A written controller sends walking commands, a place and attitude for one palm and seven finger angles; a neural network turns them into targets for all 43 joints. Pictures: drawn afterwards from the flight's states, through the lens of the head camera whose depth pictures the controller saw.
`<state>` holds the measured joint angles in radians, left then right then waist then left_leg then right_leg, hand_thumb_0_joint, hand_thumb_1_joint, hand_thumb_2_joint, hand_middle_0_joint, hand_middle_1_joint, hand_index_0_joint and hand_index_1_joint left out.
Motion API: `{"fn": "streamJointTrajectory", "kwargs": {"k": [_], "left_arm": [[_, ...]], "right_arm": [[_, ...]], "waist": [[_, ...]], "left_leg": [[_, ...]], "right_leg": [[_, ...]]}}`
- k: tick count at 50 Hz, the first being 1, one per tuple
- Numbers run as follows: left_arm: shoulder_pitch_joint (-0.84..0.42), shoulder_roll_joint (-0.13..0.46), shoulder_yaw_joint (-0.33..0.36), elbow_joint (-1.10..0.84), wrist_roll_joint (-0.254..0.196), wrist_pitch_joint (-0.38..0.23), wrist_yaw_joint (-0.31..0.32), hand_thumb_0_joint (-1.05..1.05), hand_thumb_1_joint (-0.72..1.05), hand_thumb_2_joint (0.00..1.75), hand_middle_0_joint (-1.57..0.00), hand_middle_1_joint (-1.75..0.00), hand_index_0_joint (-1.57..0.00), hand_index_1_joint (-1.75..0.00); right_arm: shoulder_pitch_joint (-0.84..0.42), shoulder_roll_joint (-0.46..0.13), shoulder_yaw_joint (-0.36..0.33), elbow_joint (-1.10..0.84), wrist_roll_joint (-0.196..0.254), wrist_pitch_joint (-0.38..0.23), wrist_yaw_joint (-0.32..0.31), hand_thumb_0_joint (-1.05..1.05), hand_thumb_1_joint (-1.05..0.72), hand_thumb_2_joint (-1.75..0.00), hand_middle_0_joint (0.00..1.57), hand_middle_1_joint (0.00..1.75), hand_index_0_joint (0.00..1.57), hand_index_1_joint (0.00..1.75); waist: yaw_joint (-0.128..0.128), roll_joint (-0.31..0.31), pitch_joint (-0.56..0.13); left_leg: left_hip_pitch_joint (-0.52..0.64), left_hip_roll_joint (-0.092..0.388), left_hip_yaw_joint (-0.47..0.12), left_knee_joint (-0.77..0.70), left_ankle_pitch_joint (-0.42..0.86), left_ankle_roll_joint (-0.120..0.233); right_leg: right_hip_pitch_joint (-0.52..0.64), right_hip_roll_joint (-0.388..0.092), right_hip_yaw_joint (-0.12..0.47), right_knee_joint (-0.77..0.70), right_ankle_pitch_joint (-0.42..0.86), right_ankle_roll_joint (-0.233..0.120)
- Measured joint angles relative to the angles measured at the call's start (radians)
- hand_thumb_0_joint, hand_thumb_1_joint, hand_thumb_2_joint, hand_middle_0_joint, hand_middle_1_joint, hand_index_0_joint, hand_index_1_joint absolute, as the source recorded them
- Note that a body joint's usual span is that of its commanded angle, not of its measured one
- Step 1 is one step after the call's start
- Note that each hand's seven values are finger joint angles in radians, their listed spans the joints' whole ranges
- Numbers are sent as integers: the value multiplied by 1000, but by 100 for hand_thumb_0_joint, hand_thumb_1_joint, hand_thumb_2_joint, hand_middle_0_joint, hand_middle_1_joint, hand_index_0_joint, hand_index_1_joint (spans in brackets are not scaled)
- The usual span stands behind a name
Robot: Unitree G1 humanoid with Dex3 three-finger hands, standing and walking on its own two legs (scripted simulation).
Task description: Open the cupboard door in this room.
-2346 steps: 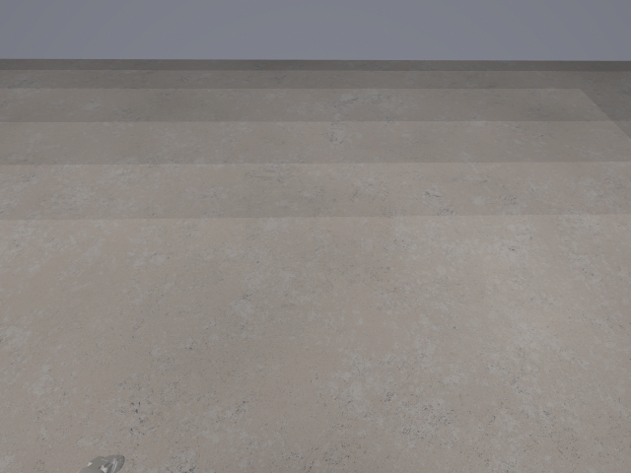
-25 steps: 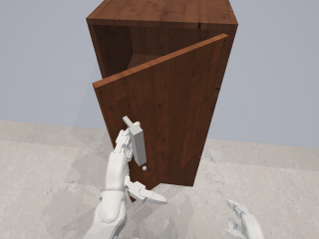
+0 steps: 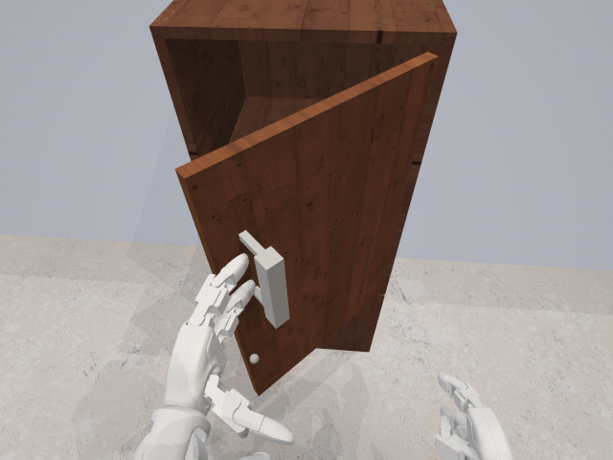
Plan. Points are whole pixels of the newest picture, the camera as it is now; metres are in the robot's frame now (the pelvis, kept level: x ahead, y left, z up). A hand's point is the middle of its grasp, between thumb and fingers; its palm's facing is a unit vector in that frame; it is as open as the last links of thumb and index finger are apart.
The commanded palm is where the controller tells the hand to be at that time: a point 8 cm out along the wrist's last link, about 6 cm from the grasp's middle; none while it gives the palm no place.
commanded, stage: slide the hand sideways off the handle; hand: left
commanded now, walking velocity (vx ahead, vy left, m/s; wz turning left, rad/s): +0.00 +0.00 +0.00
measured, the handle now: (263, 280) +0.32 +0.07 +0.09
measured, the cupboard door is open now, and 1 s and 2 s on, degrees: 45 45 45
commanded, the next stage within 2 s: draw the hand back to the body in 0.58 s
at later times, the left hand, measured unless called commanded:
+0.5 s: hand (203, 393) +0.18 +0.12 +0.09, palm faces -0.05 -1.00 -0.03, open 16.3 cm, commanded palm +0.16 +0.17 +0.09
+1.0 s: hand (152, 392) +0.17 +0.16 +0.11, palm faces -0.03 -1.00 -0.06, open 16.3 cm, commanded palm +0.15 +0.22 +0.13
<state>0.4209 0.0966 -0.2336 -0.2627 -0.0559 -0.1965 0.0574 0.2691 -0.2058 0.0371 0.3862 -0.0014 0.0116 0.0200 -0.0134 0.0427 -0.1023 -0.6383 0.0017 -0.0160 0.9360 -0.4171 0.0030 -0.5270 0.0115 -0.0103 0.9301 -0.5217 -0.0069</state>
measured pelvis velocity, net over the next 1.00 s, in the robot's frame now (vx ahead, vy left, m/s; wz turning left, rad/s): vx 0.00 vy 0.00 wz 0.02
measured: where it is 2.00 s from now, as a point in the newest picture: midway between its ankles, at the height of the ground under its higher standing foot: outside the picture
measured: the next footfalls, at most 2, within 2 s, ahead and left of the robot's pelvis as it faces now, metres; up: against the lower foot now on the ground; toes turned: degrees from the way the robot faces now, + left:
none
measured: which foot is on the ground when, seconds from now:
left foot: down 0.00-1.00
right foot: down 0.00-1.00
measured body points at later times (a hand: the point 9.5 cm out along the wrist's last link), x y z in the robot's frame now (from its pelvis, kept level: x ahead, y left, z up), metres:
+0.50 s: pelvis +0.00 -0.01 -0.01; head +0.02 -0.02 +0.44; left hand +0.18 +0.17 +0.09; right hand +0.18 -0.23 -0.07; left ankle +0.03 +0.12 -0.69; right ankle -0.03 -0.12 -0.69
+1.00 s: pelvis +0.00 +0.00 +0.00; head +0.00 -0.01 +0.45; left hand +0.17 +0.21 +0.12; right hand +0.19 -0.22 -0.06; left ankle +0.03 +0.12 -0.69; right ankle -0.03 -0.12 -0.69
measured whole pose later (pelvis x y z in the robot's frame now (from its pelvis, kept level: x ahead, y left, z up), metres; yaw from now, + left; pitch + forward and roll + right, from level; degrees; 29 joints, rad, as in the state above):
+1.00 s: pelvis +0.00 +0.00 +0.00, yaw +1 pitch +7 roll -2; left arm 0.62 0.24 0.07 -0.43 -0.27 -0.16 -0.18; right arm 0.29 -0.22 0.03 0.39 0.05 -0.06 -0.05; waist 0.01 0.06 -0.14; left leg -0.65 0.01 -0.05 0.96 -0.43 0.00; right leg -0.51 0.02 -0.04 0.92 -0.52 -0.01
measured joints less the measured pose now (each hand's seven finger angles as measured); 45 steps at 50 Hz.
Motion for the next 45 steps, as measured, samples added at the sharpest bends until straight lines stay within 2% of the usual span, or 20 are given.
{"fn": "streamJointTrajectory", "kwargs": {"k": [10,21,28,38,45], "left_arm": [[111,37,58,-83,-37,-26,-66,-1,-50,30,-18,-31,-17,-31],[176,74,163,-106,-108,-41,-150,-1,-50,30,-16,-31,-15,-30],[186,93,199,-98,-143,-52,-195,-1,-50,30,-16,-30,-15,-30],[167,102,213,-104,-160,-35,-209,-1,-50,30,-15,-30,-15,-30],[192,131,260,-159,-183,1,-215,-1,-50,30,-16,-30,-15,-30]], "right_arm": [[7,-13,-10,-27,6,-22,-10,1,-90,-90,20,30,20,30],[23,-18,-20,-21,20,-37,-34,2,-90,-90,20,30,20,30],[25,-24,-25,-12,28,-49,-51,2,-90,-90,20,30,20,30],[24,-18,-21,-6,34,-66,-59,2,-90,-90,20,30,20,30],[25,-11,-13,-2,45,-65,-63,2,-90,-90,20,30,20,30]], "waist": [[8,4,-15],[13,6,-28],[15,13,-29],[16,11,-32],[20,18,-38]], "left_leg": [[-35,1,-14,36,-19,-7],[-60,6,-27,59,-27,-15],[-75,7,-33,72,-27,-16],[-80,7,-31,78,-27,-10],[-42,7,-29,53,-20,-4]], "right_leg": [[-29,3,-14,32,-22,-6],[-49,10,-26,52,-31,-13],[-60,12,-32,60,-31,-14],[-63,12,-30,60,-26,-9],[-21,12,-27,24,-13,-3]]}}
